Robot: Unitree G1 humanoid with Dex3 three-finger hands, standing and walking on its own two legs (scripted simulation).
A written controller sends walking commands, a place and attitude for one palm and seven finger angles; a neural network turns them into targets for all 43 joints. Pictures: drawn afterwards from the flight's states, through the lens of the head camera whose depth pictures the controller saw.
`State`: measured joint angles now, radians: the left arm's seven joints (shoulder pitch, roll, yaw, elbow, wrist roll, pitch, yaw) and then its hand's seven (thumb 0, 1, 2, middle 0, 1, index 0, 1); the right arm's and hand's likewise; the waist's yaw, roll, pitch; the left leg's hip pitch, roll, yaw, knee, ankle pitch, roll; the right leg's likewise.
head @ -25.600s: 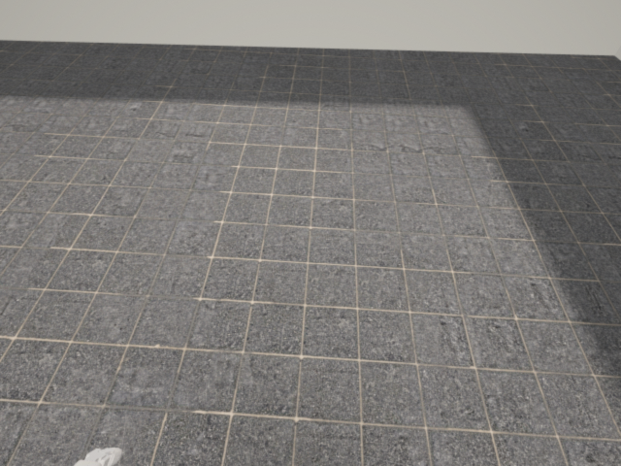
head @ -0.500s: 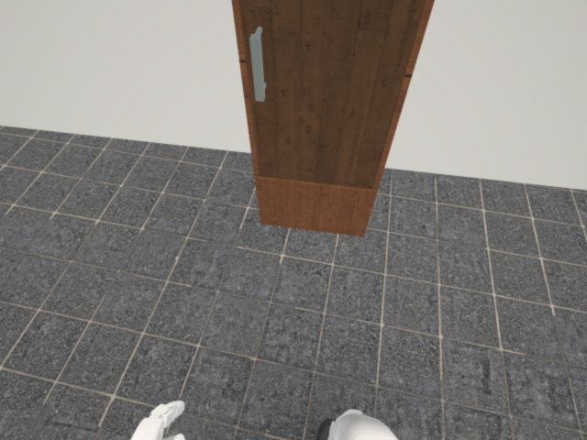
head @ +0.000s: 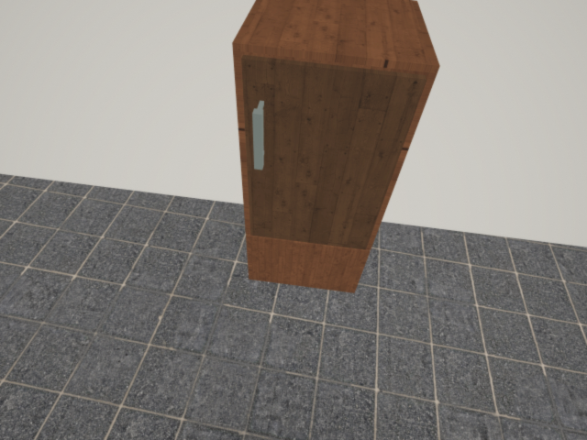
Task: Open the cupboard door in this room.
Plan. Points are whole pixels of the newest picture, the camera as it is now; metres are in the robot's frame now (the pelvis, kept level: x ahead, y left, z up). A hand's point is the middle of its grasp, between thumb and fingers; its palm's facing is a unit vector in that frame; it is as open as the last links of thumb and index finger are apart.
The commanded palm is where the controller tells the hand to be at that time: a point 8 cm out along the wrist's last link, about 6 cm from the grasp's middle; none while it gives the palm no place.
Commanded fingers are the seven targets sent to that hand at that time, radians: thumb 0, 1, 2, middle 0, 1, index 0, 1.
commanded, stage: take the last steps up to it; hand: left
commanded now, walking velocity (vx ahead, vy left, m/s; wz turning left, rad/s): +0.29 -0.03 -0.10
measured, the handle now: (260, 136) +0.76 +0.14 -0.04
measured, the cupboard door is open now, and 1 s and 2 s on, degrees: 0 0 0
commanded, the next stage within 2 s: come to a stop and stand still in 0.38 s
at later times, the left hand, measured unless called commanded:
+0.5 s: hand (233, 387) +0.23 +0.11 -0.17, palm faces +0.01 -0.97 -0.23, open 7.1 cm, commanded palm none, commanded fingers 0.00 0.90 0.90 -0.20 -0.30 -0.20 -0.30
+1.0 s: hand (227, 410) +0.20 +0.12 -0.19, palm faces +0.01 -0.96 -0.29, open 7.3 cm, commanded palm none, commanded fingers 0.00 0.90 0.90 -0.20 -0.30 -0.20 -0.30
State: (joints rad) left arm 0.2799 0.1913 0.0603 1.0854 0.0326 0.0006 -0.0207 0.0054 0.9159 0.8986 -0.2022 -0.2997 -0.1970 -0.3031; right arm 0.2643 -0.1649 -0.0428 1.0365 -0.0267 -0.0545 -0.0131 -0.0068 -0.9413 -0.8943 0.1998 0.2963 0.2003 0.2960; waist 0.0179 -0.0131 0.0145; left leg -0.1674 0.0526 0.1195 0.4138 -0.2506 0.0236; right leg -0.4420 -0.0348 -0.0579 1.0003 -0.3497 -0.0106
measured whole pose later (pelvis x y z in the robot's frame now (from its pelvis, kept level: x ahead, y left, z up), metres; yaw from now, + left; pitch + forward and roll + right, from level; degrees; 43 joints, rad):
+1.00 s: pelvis +0.17 -0.09 -0.02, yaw -2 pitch +0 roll +1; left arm 0.23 0.21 0.05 1.03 0.03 0.02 0.02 0.00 0.91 0.90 -0.20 -0.30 -0.20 -0.30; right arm 0.10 -0.16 -0.06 1.02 -0.01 0.03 -0.01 0.00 -0.91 -0.89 0.20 0.30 0.20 0.30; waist 0.02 0.01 0.09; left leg -0.38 0.09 0.10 0.57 -0.18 -0.03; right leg -0.27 -0.06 -0.06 0.62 -0.35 0.02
